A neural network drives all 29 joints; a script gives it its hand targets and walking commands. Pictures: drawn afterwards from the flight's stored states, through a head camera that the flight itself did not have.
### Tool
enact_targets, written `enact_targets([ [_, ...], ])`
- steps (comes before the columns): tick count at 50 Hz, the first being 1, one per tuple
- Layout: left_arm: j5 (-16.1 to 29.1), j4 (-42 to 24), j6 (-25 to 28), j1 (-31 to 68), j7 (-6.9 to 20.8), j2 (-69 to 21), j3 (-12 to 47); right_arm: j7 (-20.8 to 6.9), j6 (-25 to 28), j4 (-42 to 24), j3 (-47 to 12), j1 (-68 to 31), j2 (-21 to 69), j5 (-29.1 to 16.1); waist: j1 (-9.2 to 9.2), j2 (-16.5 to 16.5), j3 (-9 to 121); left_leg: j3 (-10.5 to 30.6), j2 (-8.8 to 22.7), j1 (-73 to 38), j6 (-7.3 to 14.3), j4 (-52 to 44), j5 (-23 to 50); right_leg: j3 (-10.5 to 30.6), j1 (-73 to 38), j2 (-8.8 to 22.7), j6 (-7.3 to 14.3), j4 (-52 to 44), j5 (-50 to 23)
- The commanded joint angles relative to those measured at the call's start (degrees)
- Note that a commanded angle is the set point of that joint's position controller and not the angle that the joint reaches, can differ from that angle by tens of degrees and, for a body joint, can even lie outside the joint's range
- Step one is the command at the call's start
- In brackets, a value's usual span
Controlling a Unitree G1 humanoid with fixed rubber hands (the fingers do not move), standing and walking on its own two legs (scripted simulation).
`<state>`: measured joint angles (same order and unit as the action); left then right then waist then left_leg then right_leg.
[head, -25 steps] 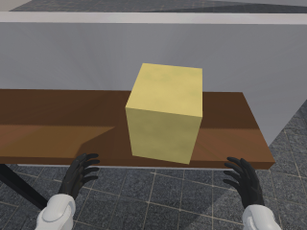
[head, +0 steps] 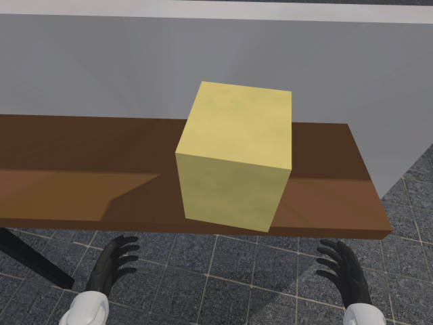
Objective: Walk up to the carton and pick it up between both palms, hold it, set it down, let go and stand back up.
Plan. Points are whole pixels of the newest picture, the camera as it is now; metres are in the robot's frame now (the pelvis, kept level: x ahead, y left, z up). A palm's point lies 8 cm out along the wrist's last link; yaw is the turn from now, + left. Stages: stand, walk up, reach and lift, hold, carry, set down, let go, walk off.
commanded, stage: set down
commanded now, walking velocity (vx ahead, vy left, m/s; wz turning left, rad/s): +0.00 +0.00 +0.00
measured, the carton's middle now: (235, 158) +0.42 +0.01 +0.05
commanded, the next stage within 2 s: let go in 0.88 s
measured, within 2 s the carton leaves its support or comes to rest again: neither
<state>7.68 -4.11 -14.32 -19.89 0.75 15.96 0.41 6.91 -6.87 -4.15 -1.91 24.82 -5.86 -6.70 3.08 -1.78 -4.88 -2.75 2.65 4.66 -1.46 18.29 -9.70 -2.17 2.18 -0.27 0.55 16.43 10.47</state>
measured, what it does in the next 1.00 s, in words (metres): stands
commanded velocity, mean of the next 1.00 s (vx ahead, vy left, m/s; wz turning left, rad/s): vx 0.00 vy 0.00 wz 0.00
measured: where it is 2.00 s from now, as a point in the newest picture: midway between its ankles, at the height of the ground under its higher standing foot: outside the picture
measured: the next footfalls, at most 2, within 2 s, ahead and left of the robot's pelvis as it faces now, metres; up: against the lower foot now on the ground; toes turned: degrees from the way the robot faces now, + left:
none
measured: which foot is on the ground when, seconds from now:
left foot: down 0.00-1.00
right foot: down 0.00-1.00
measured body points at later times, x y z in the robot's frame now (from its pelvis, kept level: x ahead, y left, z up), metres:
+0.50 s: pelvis +0.01 +0.00 +0.00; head +0.02 +0.01 +0.45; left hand +0.18 +0.23 -0.05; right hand +0.18 -0.21 -0.05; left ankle +0.01 +0.13 -0.75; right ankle -0.01 -0.11 -0.75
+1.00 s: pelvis +0.01 +0.00 +0.00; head +0.00 +0.01 +0.45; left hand +0.17 +0.23 -0.08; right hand +0.17 -0.23 -0.08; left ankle +0.01 +0.13 -0.75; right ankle -0.01 -0.11 -0.75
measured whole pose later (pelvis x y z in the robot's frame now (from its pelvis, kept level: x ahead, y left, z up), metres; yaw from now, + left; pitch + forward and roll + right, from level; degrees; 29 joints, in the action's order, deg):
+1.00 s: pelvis +0.01 +0.00 +0.00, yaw -1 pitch -6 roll +0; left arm -0.4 25.4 -9.4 -13.3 0.1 11.7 -0.3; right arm -0.2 8.1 36.0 1.7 12.8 -10.5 0.3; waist 1.7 -0.6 -4.1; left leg -3.7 3.1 2.7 -1.5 21.1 -12.5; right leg -1.2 0.7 -0.5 0.6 19.5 13.0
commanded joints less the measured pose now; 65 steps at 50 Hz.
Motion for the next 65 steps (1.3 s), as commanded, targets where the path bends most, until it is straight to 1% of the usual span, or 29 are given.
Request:
enact_targets([
  [1,-2.2,-4.4,2.3,-0.7,0.2,4.2,-2.5,-0.7,3.5,-1.7,0.8,2.1,-3.9,0.8,-0.83,5.3,3.1,0.3,-2.4,-5.9,-2.4,-0.9,17.0,2.1,4.5,0.3,0.6,-4.8,-9.4],
  [4,-2.0,-5.4,2.2,0.6,0.3,4.5,-2.5,-1.0,4.6,-2.1,2.3,0.5,-4.4,0.8,-1.15,5.5,2.6,0.2,-2.2,-5.0,-2.4,-1.7,14.9,1.2,3.7,0.3,0.6,-4.8,-7.0],
  [7,-2.0,-0.9,2.3,2.1,0.4,4.1,-2.2,-1.5,5.5,2.3,3.6,-1.1,-5.4,2.5,-1.85,4.6,2.0,-0.2,-1.9,-5.5,-2.1,-1.6,13.0,1.5,5.2,0.2,0.5,-5.2,-4.1],
  [8,-2.7,-1.1,2.8,1.1,-0.1,3.1,-1.5,-2.2,6.1,2.8,4.2,-2.3,-5.8,2.2,-0.94,4.7,1.9,-0.2,-1.7,-5.1,-2.5,-2.5,14.5,0.5,5.4,-0.3,0.9,-5.1,-4.2],
  [11,-3.5,1.3,3.9,1.4,0.1,4.5,-2.8,-2.1,7.5,5.4,3.7,-2.4,-5.5,3.5,-0.84,3.9,1.7,-0.5,-1.8,-5.3,-2.6,-2.1,16.4,0.8,3.7,-0.4,0.7,-4.8,-6.6],
  [12,-2.1,-1.3,4.8,2.5,0.1,5.5,-2.1,-2.1,8.2,3.4,2.8,-1.9,-4.5,3.2,-1.84,3.1,4.6,-0.4,-1.7,-5.7,-2.1,-1.0,16.7,1.6,3.9,0.2,0.3,-4.7,-8.0],
  [13,-3.3,3.6,4.5,1.1,0.1,3.6,-1.9,-3.0,8.5,9.1,2.9,-2.2,-5.8,3.7,-1.40,5.8,4.5,-0.9,-2.3,-6.6,-2.5,-0.9,16.8,1.0,5.3,-0.6,0.7,-4.1,-6.8],
  [15,-2.9,0.4,5.8,2.3,-0.3,4.4,-2.2,-2.8,10.2,4.8,3.0,-3.3,-5.6,2.9,-0.72,4.0,5.6,-0.8,-1.9,-6.3,-2.3,-0.6,16.6,1.2,4.0,-0.3,0.5,-4.2,-7.7],
  [17,-3.6,5.1,5.8,0.9,0.0,4.1,-2.2,-3.3,10.7,9.1,3.8,-2.2,-5.1,4.1,-1.37,3.1,4.2,-0.9,-2.2,-6.2,-1.9,-0.3,16.5,1.2,4.4,0.1,0.3,-4.0,-8.7],
  [18,-4.7,8.7,5.1,0.9,0.4,3.2,-1.9,-3.4,10.7,12.5,3.3,-2.7,-5.8,4.2,-1.15,5.1,2.6,-1.2,-2.1,-7.0,-2.4,-0.5,16.4,1.0,5.9,0.0,0.6,-4.6,-7.9],
  [19,-4.3,5.2,5.7,1.0,0.2,3.6,-1.7,-3.5,11.4,12.1,4.0,-3.5,-6.6,4.3,-1.53,3.9,4.2,-0.7,-1.8,-6.8,-2.3,-0.2,17.3,0.9,4.7,-0.1,0.6,-4.1,-9.5],
  [21,-3.3,9.6,5.5,1.9,1.4,4.3,-2.1,-2.9,12.1,11.5,3.4,-4.1,-6.0,4.9,-2.67,0.8,3.5,-0.7,-2.4,-6.2,-1.2,-0.3,14.9,1.4,4.9,0.6,-0.2,-4.8,-10.3],
  [24,-5.7,12.2,6.0,2.3,0.9,3.8,-3.2,-4.0,13.5,18.0,3.6,-5.0,-7.2,5.2,-1.63,3.5,4.8,-1.2,-2.3,-8.5,-1.7,0.0,16.3,0.6,5.3,-0.2,-0.1,-3.7,-10.2],
  [25,-5.5,8.9,6.8,2.8,0.5,4.2,-3.0,-3.8,13.9,16.8,4.1,-4.7,-6.2,4.4,-1.10,3.7,5.0,-1.1,-1.7,-8.2,-2.2,0.1,17.7,0.9,4.4,-0.2,0.0,-3.8,-9.4],
  [26,-6.1,11.8,6.7,2.7,0.6,3.3,-2.3,-4.0,14.0,20.1,3.7,-4.6,-6.3,5.2,-1.92,4.4,5.2,-1.2,-2.0,-8.4,-2.0,0.5,16.9,1.2,4.5,-0.1,0.0,-3.7,-9.1],
  [27,-6.1,12.6,6.8,4.3,0.9,4.0,-3.0,-3.8,14.4,18.9,3.6,-6.7,-6.5,5.3,-1.63,2.4,4.8,-1.5,-2.2,-8.3,-1.4,0.8,14.8,1.4,5.5,0.0,-0.5,-3.6,-9.1],
  [31,-6.1,13.5,6.7,6.4,0.2,3.0,-1.6,-4.6,14.9,23.1,5.1,-9.6,-7.5,5.9,-1.55,4.6,2.0,-1.4,-1.6,-7.8,-1.9,0.6,13.3,1.0,8.0,-0.2,0.2,-3.9,-5.8],
  [34,-6.2,15.9,6.7,5.6,0.7,3.6,-2.3,-4.5,15.2,24.0,4.5,-8.5,-7.2,5.9,-1.96,2.2,2.2,-1.9,-2.2,-7.7,-1.0,0.8,13.8,1.5,6.3,0.4,-0.4,-3.7,-8.3],
  [40,-8.2,19.2,6.1,8.0,-0.2,1.8,-2.3,-5.8,15.8,30.6,5.2,-12.1,-8.8,6.5,-1.28,4.9,2.6,-1.5,-1.8,-8.8,-1.7,0.5,13.6,0.2,7.3,-0.6,0.3,-3.0,-6.0],
  [43,-7.4,19.5,6.6,8.6,-0.5,2.4,-2.8,-6.0,16.3,30.8,5.1,-13.4,-9.3,6.4,-1.65,2.2,2.6,-1.8,-1.8,-7.5,-1.0,1.2,13.6,0.4,7.4,-0.6,0.2,-2.7,-7.6],
  [44,-8.4,21.4,6.2,8.5,-0.8,0.6,-2.0,-6.6,16.5,33.3,5.6,-14.0,-10.8,6.5,-1.44,4.2,1.8,-1.6,-1.7,-8.4,-1.7,0.8,14.1,-0.4,8.1,-1.1,0.4,-2.5,-6.9],
  [47,-7.9,23.2,6.2,11.0,-0.9,1.2,-2.6,-7.0,16.6,33.9,5.6,-15.7,-10.8,7.4,-1.70,0.9,1.3,-1.4,-1.6,-7.2,-0.5,0.9,10.5,-0.1,8.9,-0.8,0.1,-2.5,-5.6],
  [50,-8.8,24.8,5.8,12.0,-1.0,1.0,-2.6,-7.4,16.5,36.0,5.9,-17.4,-10.7,7.5,-1.56,3.2,0.1,-2.1,-1.9,-6.2,-0.6,0.5,7.9,-0.1,9.3,-0.3,0.4,-2.4,-3.9],
  [53,-8.3,26.1,6.2,12.1,-0.9,1.2,-2.4,-7.6,16.7,37.9,5.3,-17.2,-10.9,7.5,-2.15,1.0,4.0,-1.3,-1.9,-6.9,-0.2,1.4,8.9,-0.3,8.5,-0.7,0.1,-1.6,-5.5],
  [56,-8.8,26.2,6.4,13.3,-1.3,1.3,-2.8,-8.0,17.7,40.4,5.4,-19.2,-11.7,7.1,-1.80,2.8,4.7,-1.7,-2.1,-7.7,-0.4,2.3,10.5,-0.6,9.5,-0.7,-0.4,-0.5,-8.4],
  [57,-8.4,26.5,6.7,13.2,-1.2,1.1,-3.0,-8.0,18.0,39.5,5.1,-19.0,-11.5,7.1,-1.86,1.1,5.8,-1.8,-2.3,-7.2,-0.3,2.8,10.8,-0.5,8.6,-1.0,-0.5,-0.5,-9.8],
  [60,-8.9,27.0,6.9,13.4,-1.2,1.1,-2.9,-7.9,19.2,42.4,5.3,-19.7,-11.9,7.2,-1.98,3.3,5.3,-1.6,-2.5,-7.2,-0.7,3.3,12.3,-0.7,8.4,-0.8,-0.5,-0.1,-11.8],
  [61,-8.3,27.5,7.1,12.8,-1.2,1.3,-2.8,-7.8,19.5,40.9,5.0,-19.3,-11.2,6.7,-2.09,1.6,5.7,-1.5,-2.8,-6.4,-0.1,3.0,11.3,-0.1,7.6,-0.6,-1.0,-0.3,-11.8],
  [65,-8.4,27.3,7.3,13.6,-0.8,1.1,-2.9,-7.7,19.7,42.2,4.3,-19.0,-10.8,6.7,-2.33,0.9,5.8,-1.4,-2.8,-6.8,0.2,3.2,10.8,-0.4,7.3,-0.5,-1.0,-0.1,-12.1],
])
